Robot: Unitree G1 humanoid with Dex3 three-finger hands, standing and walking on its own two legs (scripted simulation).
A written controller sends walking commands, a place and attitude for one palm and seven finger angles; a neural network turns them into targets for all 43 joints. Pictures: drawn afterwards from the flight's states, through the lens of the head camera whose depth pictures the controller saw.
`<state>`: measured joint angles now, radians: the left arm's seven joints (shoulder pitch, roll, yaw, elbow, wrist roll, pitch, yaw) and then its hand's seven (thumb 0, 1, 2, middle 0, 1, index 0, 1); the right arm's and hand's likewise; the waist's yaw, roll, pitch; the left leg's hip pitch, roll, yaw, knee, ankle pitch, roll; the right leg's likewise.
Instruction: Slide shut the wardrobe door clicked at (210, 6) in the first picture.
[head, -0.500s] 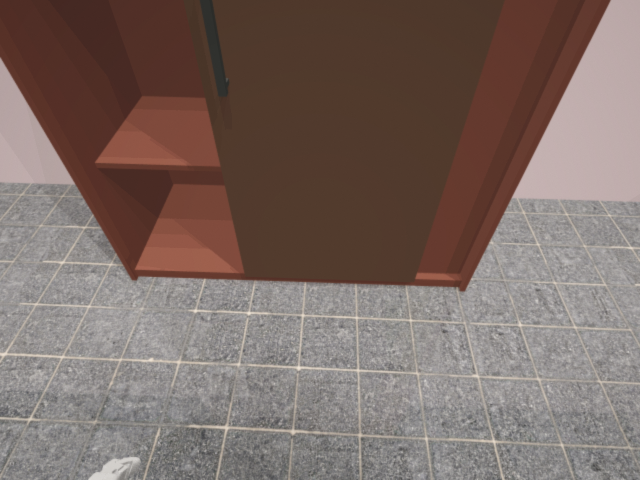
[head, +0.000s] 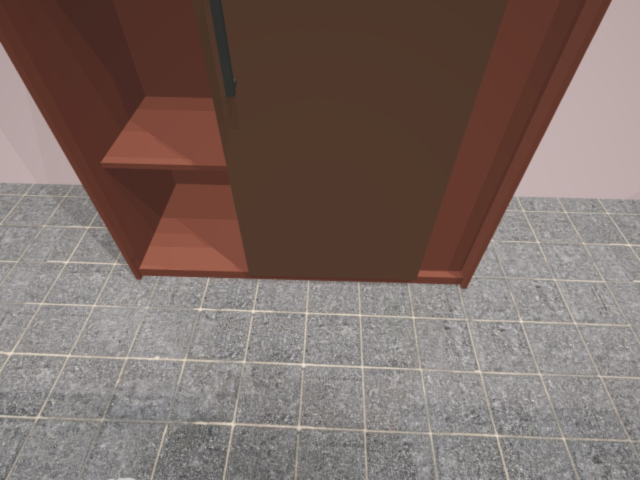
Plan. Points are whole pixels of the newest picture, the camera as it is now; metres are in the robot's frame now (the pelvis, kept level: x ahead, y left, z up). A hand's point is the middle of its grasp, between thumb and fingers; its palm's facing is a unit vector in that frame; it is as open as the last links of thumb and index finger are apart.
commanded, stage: stand and wait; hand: right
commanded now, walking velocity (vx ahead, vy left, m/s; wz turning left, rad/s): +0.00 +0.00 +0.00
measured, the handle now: (221, 23) +0.91 +0.26 +0.18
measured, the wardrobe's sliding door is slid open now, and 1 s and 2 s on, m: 0.43 0.43 0.43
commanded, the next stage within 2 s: look at it before walking up in 0.32 s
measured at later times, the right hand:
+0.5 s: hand out of the picture +0.08 -0.24 -0.15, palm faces -0.03 +0.94 -0.33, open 7.4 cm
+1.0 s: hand out of the picture +0.07 -0.24 -0.15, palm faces -0.03 +0.94 -0.33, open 7.4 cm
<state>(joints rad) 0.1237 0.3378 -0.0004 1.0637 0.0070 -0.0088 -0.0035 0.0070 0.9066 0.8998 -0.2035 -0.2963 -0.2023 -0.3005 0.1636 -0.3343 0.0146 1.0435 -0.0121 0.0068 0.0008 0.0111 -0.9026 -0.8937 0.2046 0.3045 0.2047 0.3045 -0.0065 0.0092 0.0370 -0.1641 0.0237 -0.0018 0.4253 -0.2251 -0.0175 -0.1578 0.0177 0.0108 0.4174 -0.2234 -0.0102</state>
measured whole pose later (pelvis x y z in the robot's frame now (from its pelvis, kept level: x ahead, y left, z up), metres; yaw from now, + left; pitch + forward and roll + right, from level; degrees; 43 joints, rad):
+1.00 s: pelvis +0.00 +0.00 +0.00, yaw +0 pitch -2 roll +0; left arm 0.11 0.34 -0.01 1.11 0.00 -0.02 0.00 0.01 0.91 0.90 -0.20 -0.30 -0.20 -0.30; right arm 0.14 -0.34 0.01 1.08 -0.01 0.00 0.00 0.01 -0.90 -0.89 0.20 0.30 0.20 0.30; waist -0.01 0.01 0.04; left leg -0.13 0.01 0.00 0.36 -0.20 -0.01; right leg -0.13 0.01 0.01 0.36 -0.20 0.00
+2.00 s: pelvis -0.03 -0.03 -0.01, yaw +28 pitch +1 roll +1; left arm 0.12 0.22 0.05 0.89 -0.01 0.01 0.03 0.01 0.91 0.90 -0.20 -0.30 -0.20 -0.30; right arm 0.25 -0.26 -0.07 0.90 -0.02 0.06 0.00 0.01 -0.90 -0.89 0.20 0.30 0.20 0.30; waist -0.04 0.05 0.03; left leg -0.37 -0.13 -0.24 0.49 -0.14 -0.01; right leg -0.25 0.01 0.02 0.53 -0.31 0.02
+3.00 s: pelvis +0.08 +0.08 -0.03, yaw +64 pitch +0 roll +2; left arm 0.13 0.20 0.04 0.89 0.02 -0.05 -0.02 0.01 0.91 0.90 -0.20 -0.30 -0.20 -0.30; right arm 0.44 -0.19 -0.06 1.05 -0.02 -0.02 0.00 0.01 -0.90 -0.89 0.20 0.30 0.20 0.30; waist -0.05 0.03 0.05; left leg -0.01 0.00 -0.10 0.55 -0.50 -0.02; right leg -0.46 -0.09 -0.10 0.63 -0.17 0.03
